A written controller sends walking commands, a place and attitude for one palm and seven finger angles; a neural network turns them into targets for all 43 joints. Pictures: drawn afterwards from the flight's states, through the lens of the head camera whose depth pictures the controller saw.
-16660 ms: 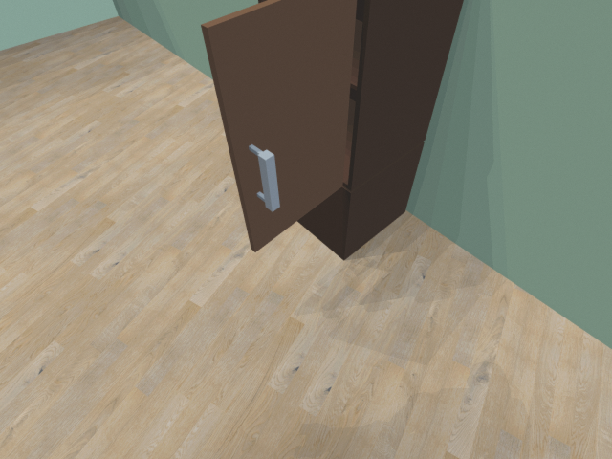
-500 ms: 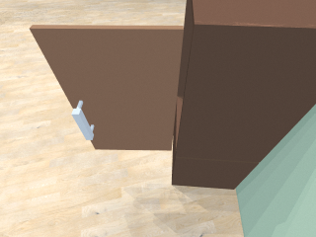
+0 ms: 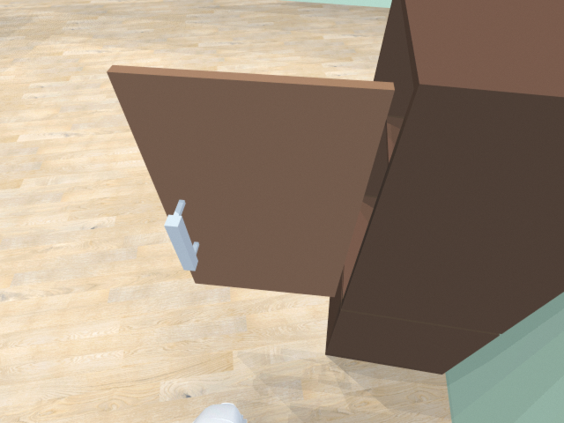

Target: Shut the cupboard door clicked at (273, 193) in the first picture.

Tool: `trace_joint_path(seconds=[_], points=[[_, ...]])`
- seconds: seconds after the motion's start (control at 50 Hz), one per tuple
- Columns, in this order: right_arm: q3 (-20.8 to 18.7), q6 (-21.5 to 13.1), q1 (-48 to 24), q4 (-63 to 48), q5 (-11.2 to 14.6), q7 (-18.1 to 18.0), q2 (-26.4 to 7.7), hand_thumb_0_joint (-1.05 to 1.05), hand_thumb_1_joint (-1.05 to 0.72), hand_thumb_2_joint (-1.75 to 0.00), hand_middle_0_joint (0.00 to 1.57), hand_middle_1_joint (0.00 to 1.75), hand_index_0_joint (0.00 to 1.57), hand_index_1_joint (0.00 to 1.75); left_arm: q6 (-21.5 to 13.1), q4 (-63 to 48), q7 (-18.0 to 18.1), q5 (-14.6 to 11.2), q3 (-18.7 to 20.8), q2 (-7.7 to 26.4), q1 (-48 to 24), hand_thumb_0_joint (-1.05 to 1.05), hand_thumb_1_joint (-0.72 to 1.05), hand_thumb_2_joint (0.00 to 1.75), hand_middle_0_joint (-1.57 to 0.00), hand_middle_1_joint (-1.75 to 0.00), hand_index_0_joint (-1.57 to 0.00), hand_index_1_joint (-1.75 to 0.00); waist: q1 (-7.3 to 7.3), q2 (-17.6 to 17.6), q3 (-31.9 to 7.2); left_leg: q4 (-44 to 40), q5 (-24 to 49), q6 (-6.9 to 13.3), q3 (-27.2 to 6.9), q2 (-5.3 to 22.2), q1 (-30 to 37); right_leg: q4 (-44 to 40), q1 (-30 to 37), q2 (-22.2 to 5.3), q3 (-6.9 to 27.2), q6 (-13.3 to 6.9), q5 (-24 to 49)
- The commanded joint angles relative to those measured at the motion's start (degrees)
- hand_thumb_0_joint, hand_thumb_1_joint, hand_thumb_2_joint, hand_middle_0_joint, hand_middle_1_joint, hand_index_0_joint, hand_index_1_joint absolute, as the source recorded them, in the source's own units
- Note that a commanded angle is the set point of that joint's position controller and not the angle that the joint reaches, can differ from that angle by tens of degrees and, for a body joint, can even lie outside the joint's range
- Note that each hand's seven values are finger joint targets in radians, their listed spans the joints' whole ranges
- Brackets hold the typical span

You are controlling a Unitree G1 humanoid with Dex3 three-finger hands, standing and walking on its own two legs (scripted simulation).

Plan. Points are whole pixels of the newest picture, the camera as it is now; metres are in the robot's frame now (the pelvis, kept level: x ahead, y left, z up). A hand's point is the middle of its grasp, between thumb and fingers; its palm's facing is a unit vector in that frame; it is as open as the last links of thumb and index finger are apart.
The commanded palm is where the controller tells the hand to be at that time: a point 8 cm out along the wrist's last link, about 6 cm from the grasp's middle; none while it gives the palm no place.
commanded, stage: come to a stop and stand still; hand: left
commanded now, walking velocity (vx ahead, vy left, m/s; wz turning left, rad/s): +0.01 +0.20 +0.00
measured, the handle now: (186, 236) +0.43 +0.26 -0.08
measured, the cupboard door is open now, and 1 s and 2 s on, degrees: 93 93 93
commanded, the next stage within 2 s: look again from close up in 0.94 s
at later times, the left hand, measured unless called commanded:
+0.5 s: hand out of the picture +0.06 +0.21 -0.17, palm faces -0.01 -0.97 -0.24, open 7.4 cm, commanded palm none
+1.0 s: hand out of the picture -0.01 +0.16 -0.18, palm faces +0.03 -0.98 -0.18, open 7.3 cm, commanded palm none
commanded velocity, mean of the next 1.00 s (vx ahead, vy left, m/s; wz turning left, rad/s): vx -0.03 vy -0.07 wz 0.00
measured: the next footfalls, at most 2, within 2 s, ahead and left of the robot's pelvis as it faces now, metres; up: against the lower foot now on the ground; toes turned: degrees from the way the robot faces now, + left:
left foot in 0.06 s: +0.03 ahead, +0.14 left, +0.00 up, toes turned +1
right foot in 0.46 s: +0.01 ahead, -0.07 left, +0.00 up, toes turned -3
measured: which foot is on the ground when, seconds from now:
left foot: up 0.00-0.04, down 0.06-1.00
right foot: down 0.00-0.06, up 0.08-0.44, down 0.46-1.00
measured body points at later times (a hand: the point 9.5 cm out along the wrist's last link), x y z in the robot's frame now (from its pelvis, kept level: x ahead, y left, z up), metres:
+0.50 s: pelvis +0.00 +0.02 -0.01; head +0.03 +0.00 +0.44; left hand +0.06 +0.26 -0.15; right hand +0.03 -0.21 -0.17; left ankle +0.06 +0.15 -0.74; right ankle -0.03 -0.07 -0.74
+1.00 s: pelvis +0.00 +0.00 +0.00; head +0.01 -0.01 +0.45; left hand -0.02 +0.21 -0.16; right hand -0.03 -0.20 -0.17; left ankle +0.01 +0.15 -0.74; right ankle -0.03 -0.07 -0.74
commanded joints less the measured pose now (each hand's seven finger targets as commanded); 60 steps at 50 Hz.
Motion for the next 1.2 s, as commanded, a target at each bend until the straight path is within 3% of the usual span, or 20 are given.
trace_joint_path(seconds=[0.0,0.02,0.04,0.06,0.08,0.12,0.16,0.3,0.38,0.42,0.44,0.48,0.58,0.7,0.94,0.96,0.98,1.02,1.1,1.18], points=[[-0.4,-2.2,6.9,-1.5,0.4,-0.7,-3.1,0.0,-0.9,-0.9,0.2,0.3,0.2,0.3,0.2,-3.2,1.1,-0.3,2.6,11.6,0.4,0.0,0.9,0.9,-0.2,-0.3,-0.2,-0.3,-4.45,-3.9,-2.8,-16.0,8.5,1.2,2.7,-1.4,17.0,5.1,-7.2,-6.7,4.6,-5.7,18.6],[-1.2,-2.7,9.8,-0.9,0.0,-1.2,-6.5,0.0,-0.9,-0.9,0.2,0.3,0.2,0.3,0.7,-3.7,1.0,-0.6,1.8,8.3,2.1,0.0,0.9,0.9,-0.2,-0.3,-0.2,-0.3,-5.27,6.8,-6.5,-16.2,19.6,3.4,-2.7,5.4,25.0,14.3,-11.8,-1.7,1.1,-3.3,5.8],[-1.8,-2.7,12.6,-0.8,-0.1,-1.7,-10.4,0.0,-0.9,-0.9,0.2,0.3,0.2,0.3,1.1,-4.1,1.0,-1.0,1.1,5.4,2.8,0.0,0.9,0.9,-0.2,-0.3,-0.2,-0.3,-5.84,18.7,-9.5,-18.0,36.4,9.2,-16.1,16.8,26.0,26.3,-17.7,4.1,-0.7,-0.9,-19.3],[-1.5,-1.9,12.3,-1.5,-0.1,-2.1,-10.7,0.0,-0.9,-0.9,0.2,0.3,0.2,0.3,1.7,-4.4,1.7,-1.1,0.7,5.0,2.4,0.0,0.9,0.9,-0.2,-0.3,-0.2,-0.3,-6.24,14.9,-8.6,-20.4,34.2,13.4,-16.0,19.2,18.4,32.7,-15.4,4.0,3.9,-1.7,-21.4],[-0.9,-2.1,9.6,-2.5,-0.6,-2.3,-9.0,0.0,-0.9,-0.9,0.2,0.3,0.2,0.3,1.6,-5.1,1.7,-1.0,0.5,3.9,2.1,0.0,0.9,0.9,-0.2,-0.3,-0.2,-0.3,-5.13,10.8,-4.6,-21.9,28.5,14.8,-14.7,19.0,13.0,35.7,-15.5,3.7,4.2,-2.2,-18.1],[0.1,-3.0,3.2,-2.4,-0.4,-3.0,-5.4,0.0,-0.9,-0.9,0.2,0.3,0.2,0.3,1.5,-2.2,1.5,-0.7,0.4,4.7,3.0,0.0,0.9,0.9,-0.2,-0.3,-0.2,-0.3,-3.19,17.3,-5.4,-23.5,22.8,12.9,-13.5,15.3,10.3,35.7,-13.9,2.8,6.9,-2.0,-12.0],[0.7,-3.6,1.5,-2.4,-0.5,-3.2,-4.7,0.0,-0.9,-0.9,0.2,0.3,0.2,0.3,1.3,-1.6,0.7,-1.0,0.1,5.2,2.4,0.0,0.9,0.9,-0.2,-0.3,-0.2,-0.3,-2.7,12.0,-4.6,-23.0,25.6,12.4,-10.5,13.1,10.7,30.6,-12.4,3.3,6.6,-1.2,-7.9],[-1.3,-2.2,5.8,-0.1,-1.0,-3.9,-7.3,0.0,-0.9,-0.9,0.2,0.3,0.2,0.3,2.5,-4.4,-0.1,-1.2,0.0,4.5,-2.7,0.0,0.9,0.9,-0.2,-0.3,-0.2,-0.3,-5.74,8.9,-6.4,-21.7,25.8,14.0,-13.0,16.8,16.7,18.4,-11.8,5.1,4.7,-1.0,-10.7],[-1.7,-2.0,4.7,0.2,-0.7,-3.5,-7.3,0.0,-0.9,-0.9,0.2,0.3,0.2,0.3,1.8,-4.1,-0.2,-1.2,0.2,4.2,-0.8,0.0,0.9,0.9,-0.2,-0.3,-0.2,-0.3,-4.27,8.8,-7.5,-18.7,20.6,11.0,-10.1,13.2,12.7,2.8,-2.5,6.3,2.4,-1.7,0.4],[-1.2,-2.1,4.7,0.3,0.0,-2.9,-3.6,0.0,-0.9,-0.9,0.2,0.3,0.2,0.3,0.8,-3.9,0.2,-0.7,0.4,6.8,0.3,0.0,0.9,0.9,-0.2,-0.3,-0.2,-0.3,-3.42,0.4,-6.6,-13.1,7.6,6.0,-5.1,6.9,6.1,-8.9,3.8,1.7,8.8,-3.0,8.3],[-0.3,-1.9,4.0,-0.4,0.3,-2.6,-0.5,0.0,-0.9,-0.9,0.2,0.3,0.2,0.3,0.5,-4.2,0.4,-0.6,0.5,9.6,-1.4,0.0,0.9,0.9,-0.2,-0.3,-0.2,-0.3,-4.21,-9.0,-4.3,-9.9,-2.8,3.0,0.1,1.7,2.7,-11.1,1.5,-5.9,16.0,-5.7,12.5],[0.1,-1.0,2.1,-0.1,-0.2,-2.3,0.1,0.0,-0.9,-0.9,0.2,0.3,0.2,0.3,-0.2,-5.0,0.5,-1.0,0.1,9.2,-5.7,0.0,0.9,0.9,-0.2,-0.3,-0.2,-0.3,-4.35,-9.9,-2.0,-4.3,-8.8,2.5,-1.9,0.9,5.7,-13.4,-7.4,-7.6,16.4,-10.1,9.4],[1.0,-1.4,7.9,5.1,-0.2,-2.7,1.4,0.0,-0.9,-0.9,0.2,0.3,0.2,0.3,-0.8,-3.5,0.4,-1.8,-0.7,7.0,-7.1,0.0,0.9,0.9,-0.2,-0.3,-0.2,-0.3,-5.82,-2.2,-1.4,-8.9,1.4,1.9,-2.1,0.8,10.7,-9.7,-5.4,-2.8,10.7,-8.2,13.8],[2.0,-3.0,9.8,8.4,0.0,-3.6,0.6,0.0,-0.9,-0.9,0.2,0.3,0.2,0.3,-0.9,0.0,0.3,-2.3,-1.0,5.8,-4.7,0.0,0.9,0.9,-0.2,-0.3,-0.2,-0.3,-4.17,6.5,-1.0,-17.7,13.9,2.2,-4.6,4.1,14.2,-8.4,-0.9,0.5,8.2,-3.2,18.5],[1.8,-2.7,10.9,8.9,0.1,-3.4,1.0,0.0,-0.9,-0.9,0.2,0.3,0.2,0.3,-1.0,2.3,0.4,-2.0,-1.6,4.7,-2.3,0.0,0.9,0.9,-0.2,-0.3,-0.2,-0.3,-4.64,1.1,1.8,-20.6,6.5,2.1,-3.9,3.2,15.7,-14.6,-3.2,1.2,9.4,-3.4,4.8],[1.4,-4.0,5.2,5.5,0.5,-3.0,-1.7,0.0,-0.9,-0.9,0.2,0.3,0.2,0.3,-3.0,3.7,3.2,-1.1,-1.7,5.6,3.3,0.0,0.9,0.9,-0.2,-0.3,-0.2,-0.3,-2.8,3.2,0.6,-4.8,3.9,1.4,-0.5,2.0,9.3,-10.2,-0.2,-3.3,15.0,2.3,47.7],[1.8,-3.2,8.9,3.0,0.5,-2.8,1.7,0.0,-0.9,-0.9,0.2,0.3,0.2,0.3,-3.5,1.3,2.9,-1.3,-1.1,8.8,2.4,0.0,0.9,0.9,-0.2,-0.3,-0.2,-0.3,-5.65,2.6,-4.5,-2.0,-5.5,3.3,-4.2,0.7,5.9,-7.3,5.0,-7.0,16.1,-0.5,50.2],[2.0,-3.2,10.0,3.1,0.4,-2.5,3.1,0.0,-0.9,-0.9,0.2,0.3,0.2,0.3,-3.4,0.2,2.2,-1.3,-1.4,7.7,-0.8,0.0,0.9,0.9,-0.2,-0.3,-0.2,-0.3,-6.49,7.4,-6.9,-5.7,-3.8,3.1,-2.9,1.1,9.1,-6.3,3.7,-5.5,12.4,-8.5,41.0],[2.1,-3.7,13.6,2.9,0.2,-2.6,0.1,0.0,-0.9,-0.9,0.2,0.3,0.2,0.3,-2.6,-0.3,1.7,-1.8,-2.5,3.9,-1.3,0.0,0.9,0.9,-0.2,-0.3,-0.2,-0.3,-7.07,-4.0,-1.8,-13.1,4.6,4.2,-5.1,2.4,13.4,-6.7,-5.3,0.8,9.5,-6.1,13.0],[2.8,-4.0,11.6,2.8,0.0,-2.6,-0.6,0.0,-0.9,-0.9,0.2,0.3,0.2,0.3,-1.5,-0.1,1.2,-1.8,-2.8,3.9,-0.3,0.0,0.9,0.9,-0.2,-0.3,-0.2,-0.3,-5.13,5.8,5.4,-18.8,2.5,5.3,-7.9,2.9,7.8,-6.0,-6.4,3.5,9.1,-5.1,1.7]])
